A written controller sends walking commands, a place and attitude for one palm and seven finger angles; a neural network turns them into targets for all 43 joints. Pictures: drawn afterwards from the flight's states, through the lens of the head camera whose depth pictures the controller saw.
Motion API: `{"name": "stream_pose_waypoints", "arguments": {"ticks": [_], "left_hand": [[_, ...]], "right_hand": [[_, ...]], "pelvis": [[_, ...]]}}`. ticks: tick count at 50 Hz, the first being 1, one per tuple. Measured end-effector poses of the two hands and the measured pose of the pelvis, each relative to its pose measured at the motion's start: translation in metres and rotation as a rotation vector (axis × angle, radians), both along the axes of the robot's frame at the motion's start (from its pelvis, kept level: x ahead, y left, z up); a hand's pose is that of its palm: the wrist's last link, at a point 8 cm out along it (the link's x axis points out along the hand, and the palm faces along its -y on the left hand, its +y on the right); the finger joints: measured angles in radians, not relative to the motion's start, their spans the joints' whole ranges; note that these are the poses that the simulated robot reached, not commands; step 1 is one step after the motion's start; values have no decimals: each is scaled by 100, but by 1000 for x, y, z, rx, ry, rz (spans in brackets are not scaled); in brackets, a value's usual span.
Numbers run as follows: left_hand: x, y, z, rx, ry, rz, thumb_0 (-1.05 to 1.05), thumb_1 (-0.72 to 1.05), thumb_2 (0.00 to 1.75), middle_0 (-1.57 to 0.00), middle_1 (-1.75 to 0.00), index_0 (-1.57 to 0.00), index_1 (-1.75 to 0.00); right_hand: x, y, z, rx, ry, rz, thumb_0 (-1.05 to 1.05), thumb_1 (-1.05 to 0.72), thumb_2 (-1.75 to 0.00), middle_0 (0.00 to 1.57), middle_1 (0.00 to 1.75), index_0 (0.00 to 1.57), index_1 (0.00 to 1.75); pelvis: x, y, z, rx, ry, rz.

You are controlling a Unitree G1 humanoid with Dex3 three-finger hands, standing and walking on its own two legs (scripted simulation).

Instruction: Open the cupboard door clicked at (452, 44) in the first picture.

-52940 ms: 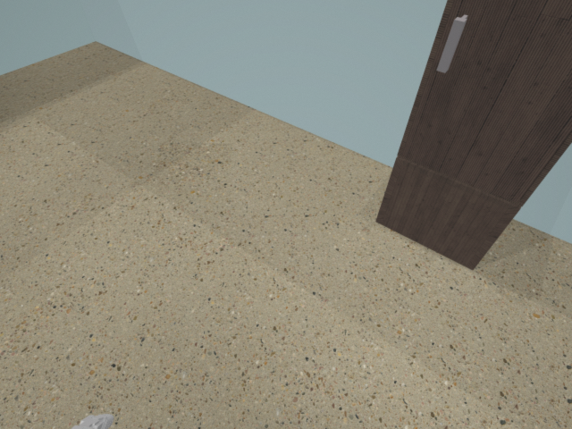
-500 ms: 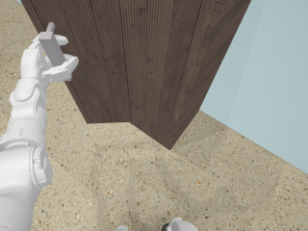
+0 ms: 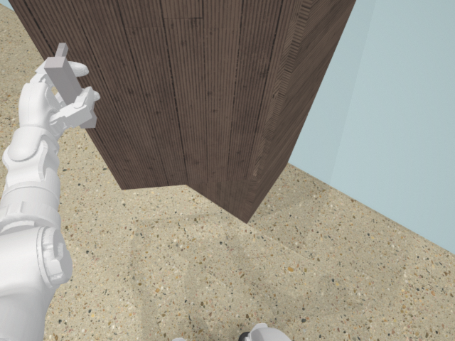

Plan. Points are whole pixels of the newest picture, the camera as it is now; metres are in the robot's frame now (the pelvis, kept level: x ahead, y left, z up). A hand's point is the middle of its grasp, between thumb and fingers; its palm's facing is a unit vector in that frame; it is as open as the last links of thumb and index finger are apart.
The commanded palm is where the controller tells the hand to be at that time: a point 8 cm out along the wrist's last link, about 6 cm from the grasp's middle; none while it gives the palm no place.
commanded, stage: pull the door open along its arc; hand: left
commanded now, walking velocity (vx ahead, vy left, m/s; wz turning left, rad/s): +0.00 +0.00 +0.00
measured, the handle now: (76, 87) +0.54 +0.23 +0.11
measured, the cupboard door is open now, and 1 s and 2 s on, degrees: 41 85 82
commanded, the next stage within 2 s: open thumb and fingers to let go in 0.76 s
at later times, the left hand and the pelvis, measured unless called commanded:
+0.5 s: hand (114, 182) +0.34 +0.14 +0.12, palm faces +0.33 -0.94 +0.07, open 6.4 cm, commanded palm +0.28 +0.18 +0.12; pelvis +0.00 -0.01 +0.02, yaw +1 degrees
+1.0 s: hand (175, 233) +0.26 +0.06 +0.12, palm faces +0.41 -0.91 -0.01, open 6.6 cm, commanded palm +0.21 +0.11 +0.12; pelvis +0.00 -0.04 +0.02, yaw +4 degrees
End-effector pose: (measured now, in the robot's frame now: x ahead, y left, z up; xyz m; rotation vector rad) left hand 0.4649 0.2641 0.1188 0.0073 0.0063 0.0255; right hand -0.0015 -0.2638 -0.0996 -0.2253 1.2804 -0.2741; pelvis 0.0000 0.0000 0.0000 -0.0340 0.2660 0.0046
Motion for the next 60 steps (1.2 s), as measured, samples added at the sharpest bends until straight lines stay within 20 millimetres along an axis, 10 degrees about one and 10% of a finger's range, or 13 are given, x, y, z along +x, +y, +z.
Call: {"name": "stream_pose_waypoints", "arguments": {"ticks": [14,30,44,60], "left_hand": [[-76,-18,-2,-11,-41,-39,0,66,70,-35,-135,-31,-134],[-192,-107,2,-41,-4,405,0,64,76,-30,-133,-33,-130],[-249,-167,5,5,18,338,0,63,72,-31,-132,-34,-133],[-256,-155,6,-10,-5,411,1,23,61,-35,-128,-35,-128]], "right_hand": [[78,7,11,62,-247,42,1,-90,-90,20,30,20,30],[197,50,40,158,-528,293,1,-90,-90,20,30,20,30],[198,42,39,185,-518,311,1,-90,-90,20,30,20,30],[176,21,35,141,-490,298,1,-90,-90,20,30,20,30]], "pelvis": [[11,-2,11,11,-79,-18],[0,-16,17,34,-209,41],[2,-36,19,42,-288,62],[-13,-47,21,50,-308,64]]}}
